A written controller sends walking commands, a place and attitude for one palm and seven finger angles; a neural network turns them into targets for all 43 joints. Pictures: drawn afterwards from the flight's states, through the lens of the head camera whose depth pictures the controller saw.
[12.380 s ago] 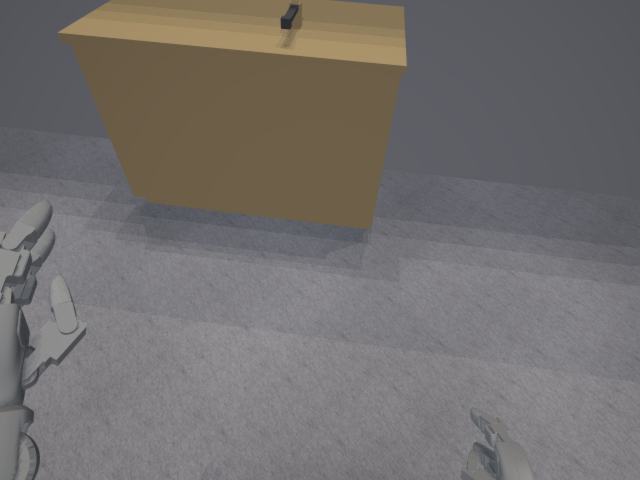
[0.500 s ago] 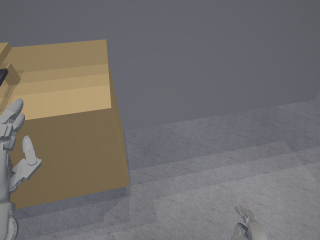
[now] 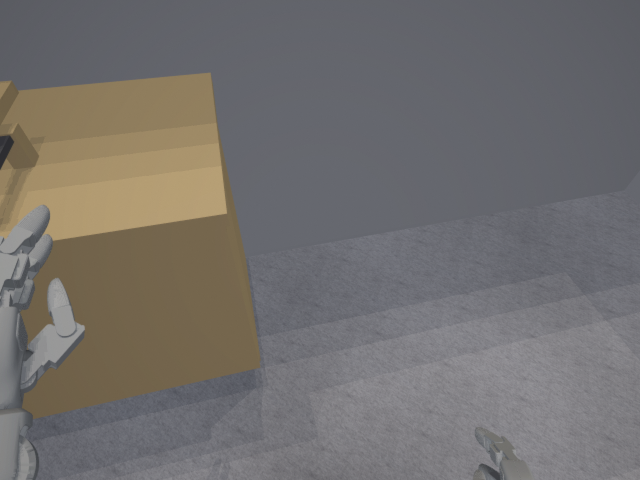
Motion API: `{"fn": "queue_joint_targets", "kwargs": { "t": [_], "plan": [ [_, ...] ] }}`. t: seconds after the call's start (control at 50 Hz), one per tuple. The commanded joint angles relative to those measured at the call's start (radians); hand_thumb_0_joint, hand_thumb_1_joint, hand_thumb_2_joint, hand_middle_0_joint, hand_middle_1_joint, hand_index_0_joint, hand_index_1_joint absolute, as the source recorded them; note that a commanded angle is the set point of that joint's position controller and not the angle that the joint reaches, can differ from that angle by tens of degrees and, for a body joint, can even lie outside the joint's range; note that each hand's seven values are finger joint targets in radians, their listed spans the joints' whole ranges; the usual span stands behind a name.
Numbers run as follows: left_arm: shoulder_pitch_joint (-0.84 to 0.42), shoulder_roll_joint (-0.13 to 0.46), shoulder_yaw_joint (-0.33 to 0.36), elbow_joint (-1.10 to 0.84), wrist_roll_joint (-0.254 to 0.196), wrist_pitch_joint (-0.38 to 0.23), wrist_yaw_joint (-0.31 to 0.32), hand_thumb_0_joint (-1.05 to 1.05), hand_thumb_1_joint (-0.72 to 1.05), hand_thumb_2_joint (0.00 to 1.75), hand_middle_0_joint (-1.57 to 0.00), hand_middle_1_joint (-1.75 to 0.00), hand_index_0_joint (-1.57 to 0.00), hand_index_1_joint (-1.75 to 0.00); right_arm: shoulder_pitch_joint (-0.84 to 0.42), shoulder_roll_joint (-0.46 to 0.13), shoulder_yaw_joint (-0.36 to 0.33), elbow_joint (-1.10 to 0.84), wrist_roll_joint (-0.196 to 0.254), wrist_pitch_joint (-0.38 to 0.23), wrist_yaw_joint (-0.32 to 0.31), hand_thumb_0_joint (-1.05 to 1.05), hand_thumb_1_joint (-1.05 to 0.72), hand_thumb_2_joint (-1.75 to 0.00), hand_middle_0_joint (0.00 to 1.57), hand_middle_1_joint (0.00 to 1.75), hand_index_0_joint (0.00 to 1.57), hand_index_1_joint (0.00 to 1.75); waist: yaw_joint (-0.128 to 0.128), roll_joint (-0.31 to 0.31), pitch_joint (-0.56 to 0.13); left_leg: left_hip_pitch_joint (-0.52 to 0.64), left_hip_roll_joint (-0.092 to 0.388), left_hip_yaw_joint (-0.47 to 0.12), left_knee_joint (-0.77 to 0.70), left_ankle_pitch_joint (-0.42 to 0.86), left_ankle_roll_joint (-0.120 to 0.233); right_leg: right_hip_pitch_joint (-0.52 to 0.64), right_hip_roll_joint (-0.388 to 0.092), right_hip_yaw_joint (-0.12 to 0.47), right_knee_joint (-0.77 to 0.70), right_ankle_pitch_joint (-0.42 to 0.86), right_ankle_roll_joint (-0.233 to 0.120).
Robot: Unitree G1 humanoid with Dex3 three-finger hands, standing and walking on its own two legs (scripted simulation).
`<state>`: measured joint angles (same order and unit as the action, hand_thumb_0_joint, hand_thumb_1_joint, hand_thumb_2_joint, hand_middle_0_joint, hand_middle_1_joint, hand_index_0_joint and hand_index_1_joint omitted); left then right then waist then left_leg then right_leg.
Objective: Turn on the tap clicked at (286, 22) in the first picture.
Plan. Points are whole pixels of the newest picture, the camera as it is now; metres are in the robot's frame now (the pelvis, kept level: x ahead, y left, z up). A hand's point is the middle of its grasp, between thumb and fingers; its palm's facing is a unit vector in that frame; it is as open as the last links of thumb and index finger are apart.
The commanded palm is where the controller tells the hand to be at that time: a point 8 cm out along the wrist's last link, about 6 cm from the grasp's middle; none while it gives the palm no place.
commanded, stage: look again from close up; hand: left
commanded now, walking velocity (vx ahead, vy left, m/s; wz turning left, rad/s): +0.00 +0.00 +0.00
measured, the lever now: out of the picture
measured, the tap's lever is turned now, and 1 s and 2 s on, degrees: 0 0 0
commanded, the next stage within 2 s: shuffle to correct the standing spot in 0.32 s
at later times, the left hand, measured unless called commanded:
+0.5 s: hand (36, 282) +0.25 +0.30 +0.17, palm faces +0.42 -0.84 -0.34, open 7.4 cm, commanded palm +0.19 +0.32 +0.18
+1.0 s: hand (33, 259) +0.28 +0.32 +0.17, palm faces +0.36 -0.87 -0.33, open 7.4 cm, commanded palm +0.22 +0.35 +0.18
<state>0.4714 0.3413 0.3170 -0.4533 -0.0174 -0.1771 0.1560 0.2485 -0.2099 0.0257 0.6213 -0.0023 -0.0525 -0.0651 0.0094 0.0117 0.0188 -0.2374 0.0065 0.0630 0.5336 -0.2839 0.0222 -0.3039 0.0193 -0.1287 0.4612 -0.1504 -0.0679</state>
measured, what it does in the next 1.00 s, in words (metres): shifts its weight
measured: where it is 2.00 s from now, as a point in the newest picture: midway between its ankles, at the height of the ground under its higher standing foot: outside the picture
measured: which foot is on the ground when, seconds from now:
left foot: down 0.00-1.00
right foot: down 0.00-1.00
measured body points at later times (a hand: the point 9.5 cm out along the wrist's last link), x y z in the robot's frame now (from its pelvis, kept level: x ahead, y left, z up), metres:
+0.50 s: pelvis +0.03 +0.04 +0.00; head +0.06 +0.07 +0.45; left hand +0.23 +0.34 +0.19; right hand +0.21 -0.17 -0.07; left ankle +0.00 +0.10 -0.73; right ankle +0.07 -0.08 -0.73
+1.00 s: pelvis +0.05 +0.08 -0.02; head +0.07 +0.11 +0.43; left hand +0.25 +0.36 +0.19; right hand +0.22 -0.16 -0.09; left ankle +0.00 +0.11 -0.73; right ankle +0.07 -0.08 -0.73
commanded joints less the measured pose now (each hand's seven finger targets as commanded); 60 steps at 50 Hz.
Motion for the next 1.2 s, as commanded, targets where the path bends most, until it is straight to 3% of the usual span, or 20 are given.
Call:
{"fn": "queue_joint_targets", "kwargs": {
  "t": [0.0,0.02,0.04,0.06,0.08,0.1,0.16,0.26,0.38,0.76,0.94,0.98,1.02,1.06,1.08,1.1,1.12,1.14,1.16,1.18],
  "plan": [
    [-0.071,0.192,0.128,-0.215,-0.003,-0.067,0.023,0.0,0.9,0.9,-0.2,-0.3,-0.2,-0.3,-0.103,-0.105,-0.043,-0.158,0.001,-0.051,-0.01,0.0,-0.9,-0.9,0.2,0.3,0.2,0.3,-0.009,-0.012,-0.091,-0.088,0.068,-0.095,-0.079,-0.06,-0.005,0.104,-0.199,0.263,-0.159,-0.21,0.016],
    [-0.06,0.183,0.117,-0.215,-0.004,-0.067,0.023,0.0,0.9,0.9,-0.2,-0.3,-0.2,-0.3,-0.107,-0.099,-0.039,-0.159,0.001,-0.048,-0.011,0.0,-0.9,-0.9,0.2,0.3,0.2,0.3,-0.009,-0.009,-0.081,-0.089,0.076,-0.107,-0.099,-0.054,-0.001,0.105,-0.188,0.25,-0.151,-0.196,0.022],
    [-1.095,0.967,0.685,-0.416,0.12,-0.14,0.011,0.0,0.9,0.9,-0.2,-0.3,-0.2,-0.3,0.062,-0.105,-0.07,-0.108,-0.029,-0.122,-0.007,0.0,-0.9,-0.9,0.2,0.3,0.2,0.3,0.005,-0.208,0.079,-0.109,0.016,-0.001,0.019,0.032,-0.017,-0.056,-0.109,0.235,-0.231,-0.047,0.147],
    [-0.583,0.414,0.324,0.142,0.028,-0.115,-0.045,0.0,0.9,0.9,-0.2,-0.3,-0.2,-0.3,-0.025,-0.036,-0.044,-0.087,-0.013,-0.12,-0.003,0.0,-0.9,-0.9,0.2,0.3,0.2,0.3,0.003,-0.158,-0.176,-0.042,-0.003,-0.07,0.017,0.005,0.005,0.075,-0.213,0.225,-0.146,-0.078,0.022],
    [-0.352,0.263,0.22,0.163,-0.001,-0.114,-0.06,0.0,0.9,0.9,-0.2,-0.3,-0.2,-0.3,-0.038,-0.076,-0.056,-0.169,0.01,-0.141,0.002,0.0,-0.9,-0.9,0.2,0.3,0.2,0.3,0.061,-0.034,-0.103,0.005,-0.009,-0.03,-0.019,-0.007,-0.009,0.063,-0.189,0.338,-0.222,-0.129,0.038],
    [-0.274,0.128,0.102,0.134,-0.031,-0.137,-0.072,0.0,0.9,0.9,-0.2,-0.3,-0.2,-0.3,-0.06,-0.083,-0.054,-0.18,0.019,-0.15,0.023,0.0,-0.9,-0.9,0.2,0.3,0.2,0.3,0.04,0.13,-0.126,0.014,0.001,-0.015,-0.088,-0.008,-0.008,0.129,-0.194,0.304,-0.189,-0.124,0.023],
    [-0.154,0.148,0.071,-0.112,-0.036,-0.167,-0.058,0.0,0.9,0.9,-0.2,-0.3,-0.2,-0.3,-0.085,-0.11,-0.051,-0.192,0.02,-0.159,0.062,0.0,-0.9,-0.9,0.2,0.3,0.2,0.3,0.05,0.174,-0.086,-0.098,0.08,-0.11,-0.243,0.015,0.021,0.254,-0.106,0.183,-0.03,-0.083,0.059],
    [-0.12,0.228,0.186,-0.142,-0.039,-0.149,-0.04,0.0,0.9,0.9,-0.2,-0.3,-0.2,-0.3,-0.087,-0.115,-0.06,-0.212,0.021,-0.166,0.059,0.0,-0.9,-0.9,0.2,0.3,0.2,0.3,0.041,-0.089,-0.102,-0.131,0.094,-0.139,-0.221,0.098,0.011,0.295,-0.086,0.135,0.003,0.036,0.052],
    [-0.224,0.212,0.17,-0.211,-0.04,-0.155,-0.039,0.0,0.9,0.9,-0.2,-0.3,-0.2,-0.3,-0.091,-0.108,-0.056,-0.205,0.011,-0.172,0.044,0.0,-0.9,-0.9,0.2,0.3,0.2,0.3,0.021,0.078,-0.152,0.008,0.07,-0.119,-0.153,0.324,-0.032,0.259,-0.097,0.138,0.006,0.21,0.031],
    [-0.183,0.192,0.142,-0.233,-0.04,-0.113,-0.041,0.0,0.9,0.9,-0.2,-0.3,-0.2,-0.3,-0.119,-0.128,-0.057,-0.25,0.003,-0.079,0.054,0.0,-0.9,-0.9,0.2,0.3,0.2,0.3,0.013,0.091,-0.104,0.004,0.089,-0.066,-0.073,0.459,-0.081,0.183,-0.055,0.1,0.15,0.093,-0.007],
    [-0.163,0.218,0.185,-0.277,-0.049,-0.128,-0.027,0.0,0.9,0.9,-0.2,-0.3,-0.2,-0.3,-0.123,-0.125,-0.066,-0.226,0.012,-0.05,0.067,0.0,-0.9,-0.9,0.2,0.3,0.2,0.3,-0.003,-0.074,-0.111,-0.1,0.02,-0.116,0.101,0.009,-0.045,0.111,-0.262,0.396,0.129,0.04,-0.091],
    [-0.176,0.207,0.183,-0.296,-0.047,-0.128,-0.035,0.0,0.9,0.9,-0.2,-0.3,-0.2,-0.3,-0.124,-0.137,-0.065,-0.225,0.017,-0.044,0.058,0.0,-0.9,-0.9,0.2,0.3,0.2,0.3,-0.021,0.127,-0.07,0.013,0.085,-0.219,-0.147,0.142,-0.045,-0.036,-0.059,0.158,0.37,-0.017,0.006],
    [-0.185,0.235,0.197,-0.321,-0.047,-0.126,-0.042,0.0,0.9,0.9,-0.2,-0.3,-0.2,-0.3,-0.146,-0.131,-0.079,-0.242,-0.008,-0.068,0.062,0.0,-0.9,-0.9,0.2,0.3,0.2,0.3,-0.014,0.314,-0.058,0.248,0.164,-0.291,-0.225,0.74,-0.136,-0.256,0.004,0.001,0.539,-0.36,0.042],
    [-0.15,0.196,0.165,-0.298,-0.052,-0.111,-0.049,0.0,0.9,0.9,-0.2,-0.3,-0.2,-0.3,-0.154,-0.144,-0.105,-0.251,-0.027,-0.082,0.092,0.0,-0.9,-0.9,0.2,0.3,0.2,0.3,0.017,0.281,-0.064,0.18,0.029,-0.034,-0.113,1.12,-0.379,-0.041,0.017,-0.13,0.289,-0.315,0.02],
    [-0.101,0.206,0.192,-0.273,-0.052,-0.108,-0.04,0.0,0.9,0.9,-0.2,-0.3,-0.2,-0.3,-0.177,-0.147,-0.11,-0.263,-0.022,-0.085,0.103,0.0,-0.9,-0.9,0.2,0.3,0.2,0.3,0.085,0.21,-0.083,-0.12,-0.018,0.049,0.198,1.189,-0.325,0.341,0.016,-0.171,0.05,-0.192,-0.017],
    [-0.093,0.223,0.204,-0.233,-0.025,-0.117,-0.035,0.0,0.9,0.9,-0.2,-0.3,-0.2,-0.3,-0.144,-0.135,-0.104,-0.223,0.011,-0.084,0.114,0.0,-0.9,-0.9,0.2,0.3,0.2,0.3,0.124,-0.193,-0.165,-0.377,-0.088,0.051,0.834,0.668,-0.195,0.59,-0.211,0.044,-0.079,0.17,-0.142],
    [-0.106,0.212,0.204,-0.24,-0.066,-0.14,-0.037,0.0,0.9,0.9,-0.2,-0.3,-0.2,-0.3,-0.125,-0.165,-0.095,-0.201,0.019,-0.089,0.097,0.0,-0.9,-0.9,0.2,0.3,0.2,0.3,0.03,-0.366,-0.181,-0.458,-0.074,-0.193,1.155,-0.202,-0.046,0.366,-0.463,0.494,-0.036,0.354,-0.207],
    [-0.064,0.268,0.253,-0.238,-0.062,-0.116,-0.036,0.0,0.9,0.9,-0.2,-0.3,-0.2,-0.3,-0.101,-0.149,-0.095,-0.215,-0.003,-0.076,0.08,0.0,-0.9,-0.9,0.2,0.3,0.2,0.3,0.02,-0.13,-0.06,-0.429,0.041,-0.325,1.03,-0.163,-0.014,0.119,-0.465,0.45,-0.08,0.243,-0.126],
    [-0.035,0.249,0.242,-0.271,-0.059,-0.118,-0.052,0.0,0.9,0.9,-0.2,-0.3,-0.2,-0.3,-0.096,-0.113,-0.092,-0.208,0.002,-0.055,0.099,0.0,-0.9,-0.9,0.2,0.3,0.2,0.3,0.002,-0.21,-0.075,-0.45,0.09,-0.332,0.943,-0.195,-0.039,0.067,-0.46,0.54,-0.114,0.011,-0.149],
    [-0.071,0.202,0.206,-0.291,-0.052,-0.133,-0.058,0.0,0.9,0.9,-0.2,-0.3,-0.2,-0.3,-0.103,-0.123,-0.088,-0.208,0.002,-0.042,0.103,0.0,-0.9,-0.9,0.2,0.3,0.2,0.3,-0.013,-0.157,-0.034,-0.427,0.105,-0.254,0.854,-0.098,-0.046,0.0,-0.413,0.451,-0.16,-0.081,-0.138]
  ]
}}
